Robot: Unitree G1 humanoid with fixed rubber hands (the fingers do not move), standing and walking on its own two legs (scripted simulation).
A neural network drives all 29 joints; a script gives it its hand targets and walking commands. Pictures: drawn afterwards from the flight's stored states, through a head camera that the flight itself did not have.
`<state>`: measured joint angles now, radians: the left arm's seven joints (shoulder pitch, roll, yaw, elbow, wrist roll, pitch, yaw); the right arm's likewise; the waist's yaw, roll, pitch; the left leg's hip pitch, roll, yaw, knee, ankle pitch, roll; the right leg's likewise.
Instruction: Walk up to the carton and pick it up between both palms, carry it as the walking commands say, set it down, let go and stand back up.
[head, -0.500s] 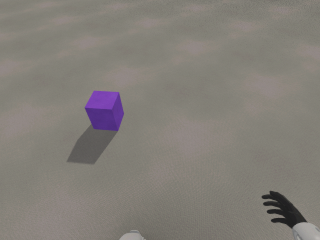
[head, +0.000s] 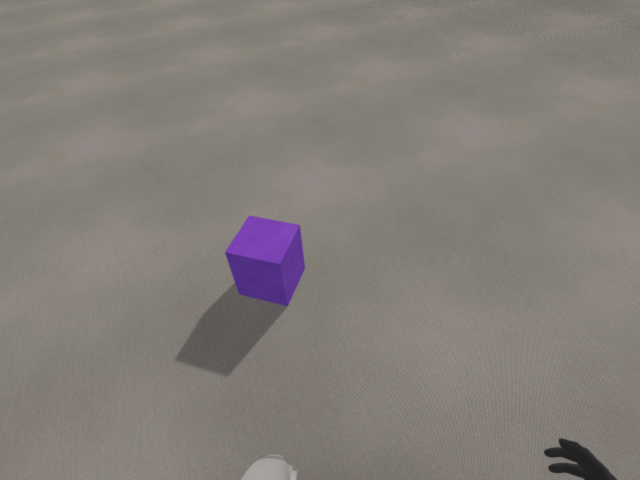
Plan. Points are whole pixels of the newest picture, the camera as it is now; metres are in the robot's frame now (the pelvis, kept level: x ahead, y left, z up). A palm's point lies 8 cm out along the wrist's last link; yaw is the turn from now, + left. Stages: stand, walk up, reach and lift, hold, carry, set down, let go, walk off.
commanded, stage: walk up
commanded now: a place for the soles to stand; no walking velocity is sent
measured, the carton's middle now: (268, 260) +1.03 +0.26 -0.64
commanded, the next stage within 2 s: none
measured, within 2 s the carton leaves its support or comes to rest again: neither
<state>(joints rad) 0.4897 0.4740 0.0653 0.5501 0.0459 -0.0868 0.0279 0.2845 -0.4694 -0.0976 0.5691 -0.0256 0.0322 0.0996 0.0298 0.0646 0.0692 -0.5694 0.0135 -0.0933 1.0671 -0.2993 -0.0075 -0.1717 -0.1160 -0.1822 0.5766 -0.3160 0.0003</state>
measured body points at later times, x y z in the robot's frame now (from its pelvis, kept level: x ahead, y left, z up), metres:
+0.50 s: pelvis +0.23 +0.09 +0.00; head +0.24 +0.09 +0.44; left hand +0.34 +0.41 -0.07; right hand +0.34 -0.24 -0.08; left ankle +0.24 +0.20 -0.73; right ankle +0.34 -0.03 -0.71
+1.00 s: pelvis +0.41 +0.19 -0.02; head +0.42 +0.20 +0.43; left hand +0.43 +0.54 -0.09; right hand +0.62 -0.11 -0.05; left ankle +0.48 +0.32 -0.73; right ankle +0.38 +0.01 -0.68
